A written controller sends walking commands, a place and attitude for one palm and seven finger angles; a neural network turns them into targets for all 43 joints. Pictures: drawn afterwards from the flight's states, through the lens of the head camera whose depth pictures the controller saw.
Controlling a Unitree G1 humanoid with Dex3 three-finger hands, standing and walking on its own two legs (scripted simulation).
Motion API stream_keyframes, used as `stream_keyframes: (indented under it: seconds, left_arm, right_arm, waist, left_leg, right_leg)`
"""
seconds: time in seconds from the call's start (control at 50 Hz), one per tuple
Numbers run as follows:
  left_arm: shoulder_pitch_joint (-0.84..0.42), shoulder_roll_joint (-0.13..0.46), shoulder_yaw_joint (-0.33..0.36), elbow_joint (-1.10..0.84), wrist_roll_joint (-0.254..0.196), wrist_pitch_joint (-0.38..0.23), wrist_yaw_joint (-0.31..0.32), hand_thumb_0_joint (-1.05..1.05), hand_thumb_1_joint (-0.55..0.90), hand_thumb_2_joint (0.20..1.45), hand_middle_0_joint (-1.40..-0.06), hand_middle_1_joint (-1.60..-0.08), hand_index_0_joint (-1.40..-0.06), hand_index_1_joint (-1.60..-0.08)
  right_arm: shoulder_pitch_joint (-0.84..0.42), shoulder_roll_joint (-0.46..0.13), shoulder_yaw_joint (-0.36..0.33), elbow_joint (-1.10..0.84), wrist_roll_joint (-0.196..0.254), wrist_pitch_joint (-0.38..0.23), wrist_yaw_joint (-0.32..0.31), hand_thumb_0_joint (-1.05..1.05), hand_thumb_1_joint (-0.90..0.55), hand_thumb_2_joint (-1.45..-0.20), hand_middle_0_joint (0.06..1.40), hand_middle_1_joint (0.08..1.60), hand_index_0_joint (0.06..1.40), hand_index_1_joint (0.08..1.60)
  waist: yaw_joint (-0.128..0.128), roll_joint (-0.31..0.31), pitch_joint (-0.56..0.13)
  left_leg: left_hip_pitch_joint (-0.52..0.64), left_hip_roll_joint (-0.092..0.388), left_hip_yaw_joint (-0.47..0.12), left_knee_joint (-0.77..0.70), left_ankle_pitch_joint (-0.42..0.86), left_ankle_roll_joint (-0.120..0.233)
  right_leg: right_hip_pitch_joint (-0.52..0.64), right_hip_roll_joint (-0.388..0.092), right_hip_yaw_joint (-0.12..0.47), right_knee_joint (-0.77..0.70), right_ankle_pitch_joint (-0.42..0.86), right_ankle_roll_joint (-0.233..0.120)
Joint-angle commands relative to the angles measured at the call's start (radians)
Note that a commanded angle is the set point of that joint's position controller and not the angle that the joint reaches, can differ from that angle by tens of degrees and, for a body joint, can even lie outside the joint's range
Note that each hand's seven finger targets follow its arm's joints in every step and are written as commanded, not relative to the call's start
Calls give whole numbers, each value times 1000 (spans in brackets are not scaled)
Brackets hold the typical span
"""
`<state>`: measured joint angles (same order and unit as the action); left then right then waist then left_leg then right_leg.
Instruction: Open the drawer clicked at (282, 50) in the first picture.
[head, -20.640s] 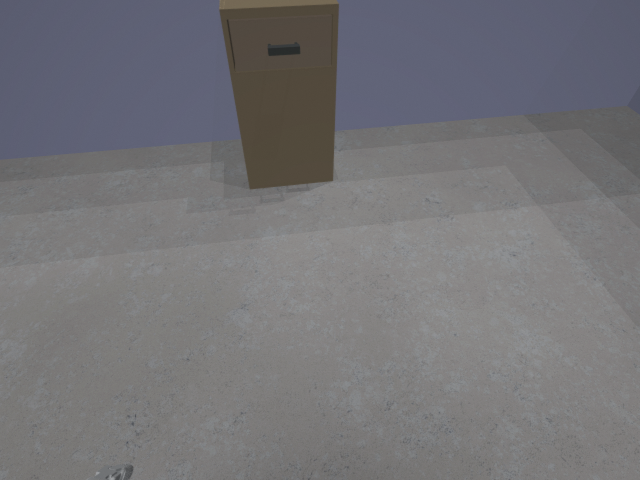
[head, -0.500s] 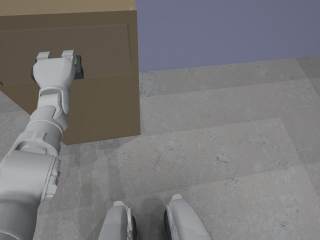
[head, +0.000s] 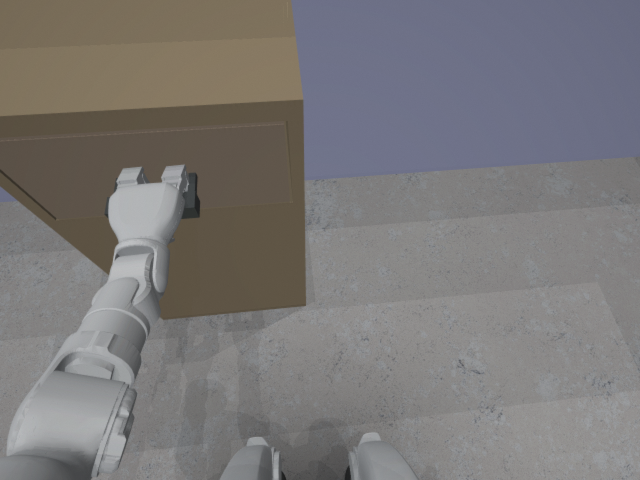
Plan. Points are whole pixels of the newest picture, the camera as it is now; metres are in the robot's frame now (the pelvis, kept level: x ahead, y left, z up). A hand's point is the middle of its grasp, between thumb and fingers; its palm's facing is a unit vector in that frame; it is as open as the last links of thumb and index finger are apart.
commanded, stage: pull the drawer open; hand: left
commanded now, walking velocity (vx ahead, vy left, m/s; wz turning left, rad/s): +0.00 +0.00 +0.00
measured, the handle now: (155, 194) +0.50 +0.22 -0.02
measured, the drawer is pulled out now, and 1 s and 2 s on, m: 0.00 0.00 0.00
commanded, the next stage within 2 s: open the thumb to release the handle in 0.26 s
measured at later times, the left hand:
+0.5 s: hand (163, 227) +0.45 +0.21 -0.04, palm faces -0.03 +0.00 -1.00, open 6.1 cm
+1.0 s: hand (164, 228) +0.45 +0.21 -0.04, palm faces -0.05 +0.00 -1.00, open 13.0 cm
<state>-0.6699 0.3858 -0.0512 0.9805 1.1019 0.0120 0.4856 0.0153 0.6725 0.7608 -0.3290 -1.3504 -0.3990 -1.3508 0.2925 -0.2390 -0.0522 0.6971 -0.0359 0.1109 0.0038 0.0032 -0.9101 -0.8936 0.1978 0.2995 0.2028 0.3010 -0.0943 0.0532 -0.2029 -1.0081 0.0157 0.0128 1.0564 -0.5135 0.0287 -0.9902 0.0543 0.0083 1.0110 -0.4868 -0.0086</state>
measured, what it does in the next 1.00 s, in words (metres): shifts its weight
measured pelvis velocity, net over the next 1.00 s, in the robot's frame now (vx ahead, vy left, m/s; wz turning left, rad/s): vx -0.08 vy -0.01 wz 0.02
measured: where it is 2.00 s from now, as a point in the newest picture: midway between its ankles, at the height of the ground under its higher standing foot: outside the picture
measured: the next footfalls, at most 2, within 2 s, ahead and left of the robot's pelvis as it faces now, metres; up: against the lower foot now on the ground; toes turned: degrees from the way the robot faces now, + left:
none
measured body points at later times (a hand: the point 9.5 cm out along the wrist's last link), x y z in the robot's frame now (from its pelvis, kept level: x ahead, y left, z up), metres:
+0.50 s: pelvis -0.03 +0.00 -0.02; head +0.10 +0.01 +0.41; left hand +0.45 +0.21 +0.02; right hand +0.01 -0.27 -0.15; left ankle -0.02 +0.10 -0.66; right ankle -0.02 -0.12 -0.66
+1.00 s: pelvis -0.08 -0.01 -0.04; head +0.07 +0.00 +0.38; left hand +0.45 +0.21 +0.02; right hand -0.11 -0.27 -0.16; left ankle -0.02 +0.10 -0.66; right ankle -0.02 -0.12 -0.66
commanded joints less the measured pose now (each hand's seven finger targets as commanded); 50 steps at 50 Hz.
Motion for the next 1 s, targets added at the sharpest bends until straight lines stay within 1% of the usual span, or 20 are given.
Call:
stream_keyframes:
  seconds: [0.0,0.18,0.24,0.26,0.28,0.34,0.36,0.44,0.5,0.58,0.64,0.7,0.74,0.76,0.8,0.84,0.92,0.94,0.96,0.98]
  left_arm:
    - [-132,139,52,-114,-20,-3,10,0,900,900,-400,-1350,-400,-1350]
    - [-74,105,40,-151,-12,-2,14,0,900,900,-400,-1350,-400,-1350]
    - [-467,194,37,-99,17,-5,34,0,900,900,-400,-1350,-400,-1350]
    - [-557,227,40,-85,36,-5,46,0,900,900,-400,-1350,-400,-1350]
    - [-521,225,47,-17,39,10,50,0,900,900,-400,-1350,-400,-1350]
    - [-618,249,57,-9,30,31,57,0,900,900,-400,-1350,-400,-1350]
    - [-641,251,49,-15,34,36,58,0,830,870,-395,-1342,-395,-1342]
    - [-707,204,0,56,11,56,41,0,550,750,-375,-1313,-375,-1313]
    - [-749,283,24,80,19,51,28,0,340,660,-360,-1290,-360,-1290]
    - [-784,284,-1,119,19,35,0,0,60,540,-340,-1260,-340,-1260]
    - [-835,302,-5,109,22,17,-12,0,-150,450,-325,-1237,-325,-1237]
    - [-856,333,5,73,25,1,-17,0,-360,360,-310,-1215,-310,-1215]
    - [-839,365,31,101,16,2,-23,0,-500,300,-300,-1200,-300,-1200]
    - [-857,349,10,84,16,-1,-25,0,-500,300,-300,-1200,-300,-1200]
    - [-854,400,42,85,18,1,-27,0,-500,300,-300,-1200,-300,-1200]
    - [-873,368,20,89,15,8,-30,0,-500,300,-300,-1200,-300,-1200]
    - [-885,400,27,95,13,15,-35,0,-500,300,-300,-1200,-300,-1200]
    - [-799,397,68,-12,-9,7,-41,0,-500,300,-300,-1200,-300,-1200]
    - [-801,410,74,-32,-7,8,-44,0,-500,300,-300,-1200,-300,-1200]
    - [-800,381,52,-28,-9,11,-50,0,-500,300,-300,-1200,-300,-1200]
  right_arm:
    - [164,-145,-64,-48,-1,-7,-8,0,-900,-900,200,300,200,300]
    - [154,-141,-69,-61,-5,0,-2,0,-900,-900,200,300,200,300]
    - [174,-155,-64,-5,-11,-8,-17,0,-900,-900,200,300,200,300]
    - [182,-162,-63,5,-14,-15,-21,0,-900,-900,200,300,200,300]
    - [188,-164,-63,12,-20,-20,-20,0,-900,-900,200,300,200,300]
    - [199,-171,-59,13,-25,-25,-21,0,-900,-900,200,300,200,300]
    - [202,-172,-57,6,-22,-23,-21,0,-900,-900,200,300,200,300]
    - [196,-172,-45,2,-15,-31,-20,0,-900,-900,200,300,200,300]
    - [193,-182,-31,-8,-8,-46,-29,0,-900,-900,200,300,200,300]
    - [194,-187,-17,-18,-6,-74,-36,0,-900,-900,200,300,200,300]
    - [202,-190,-13,-19,-3,-101,-40,0,-900,-900,200,300,200,300]
    - [213,-193,-12,-20,0,-120,-43,0,-900,-900,200,300,200,300]
    - [220,-198,-8,-12,2,-127,-44,0,-900,-900,200,300,200,300]
    - [222,-198,-8,-17,4,-132,-47,0,-900,-900,200,300,200,300]
    - [231,-203,-5,-8,5,-137,-48,0,-900,-900,200,300,200,300]
    - [235,-201,-6,-2,6,-143,-48,0,-900,-900,200,300,200,300]
    - [243,-204,-1,0,9,-149,-53,0,-900,-900,200,300,200,300]
    - [242,-203,-10,-18,9,-146,-43,0,-900,-900,200,300,200,300]
    - [245,-200,-16,-16,10,-140,-45,0,-900,-900,200,300,200,300]
    - [244,-192,-15,-14,14,-136,-47,0,-900,-900,200,300,200,300]
  waist:
    - [9,-33,-452]
    - [18,-11,-446]
    - [-89,-15,-356]
    - [-110,11,-364]
    - [-100,13,-355]
    - [-113,49,-432]
    - [-114,60,-469]
    - [-145,52,-415]
    - [-145,48,-425]
    - [-159,63,-371]
    - [-171,71,-381]
    - [-159,112,-436]
    - [-159,78,-418]
    - [-166,94,-425]
    - [-152,102,-447]
    - [-170,94,-428]
    - [-167,101,-422]
    - [-91,157,-540]
    - [-103,148,-583]
    - [-114,127,-552]
  left_leg:
    - [332,-20,10,-52,662,13]
    - [391,-11,1,-64,732,9]
    - [287,-14,-18,-25,575,11]
    - [286,-12,-24,-15,550,12]
    - [287,-15,-25,-8,549,11]
    - [305,-17,-35,7,574,7]
    - [317,-19,-37,8,558,6]
    - [269,-21,-51,-9,400,11]
    - [206,-24,-48,-9,275,20]
    - [130,-25,-53,-13,129,24]
    - [97,-25,-62,-11,48,26]
    - [94,-24,-64,0,30,27]
    - [70,-21,-70,-5,4,27]
    - [67,-23,-67,-2,-5,29]
    - [59,-22,-68,-1,-4,28]
    - [65,-19,-73,-5,-12,29]
    - [46,-21,-70,-6,-26,30]
    - [164,-23,-73,-45,46,20]
    - [224,-16,-79,-52,89,20]
    - [214,-17,-78,-50,95,23]
  right_leg:
    - [322,0,-18,-82,688,-16]
    - [314,4,-25,-88,681,-19]
    - [183,0,-25,-72,576,-16]
    - [133,-1,-26,-65,530,-14]
    - [115,2,-31,-58,505,-19]
    - [101,2,-35,-38,498,-19]
    - [99,3,-35,-38,477,-17]
    - [43,9,-48,-58,312,-20]
    - [31,8,-39,-62,213,-16]
    - [-26,7,-44,-55,94,-19]
    - [-56,4,-44,-43,36,-20]
    - [-67,4,-39,-32,21,-21]
    - [-64,5,-41,-31,2,-20]
    - [-72,4,-36,-35,-4,-18]
    - [-62,5,-37,-28,-5,-21]
    - [-83,4,-41,-29,-6,-19]
    - [-78,3,-39,-32,-17,-18]
    - [3,5,-41,-47,27,-25]
    - [17,8,-43,-57,60,-23]
    - [15,10,-44,-66,66,-19]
